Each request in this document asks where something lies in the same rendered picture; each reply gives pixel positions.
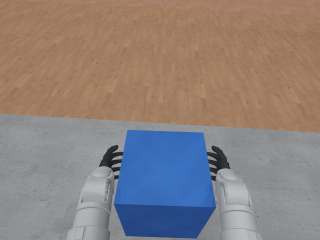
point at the robot right forearm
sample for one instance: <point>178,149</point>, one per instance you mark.
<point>238,219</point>

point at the robot left hand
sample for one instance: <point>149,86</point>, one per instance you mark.
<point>108,162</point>

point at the robot right hand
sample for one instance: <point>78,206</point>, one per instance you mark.
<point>221,162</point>

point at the carton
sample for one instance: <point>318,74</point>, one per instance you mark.
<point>164,187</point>

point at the robot left forearm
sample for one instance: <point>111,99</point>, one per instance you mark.
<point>93,209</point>

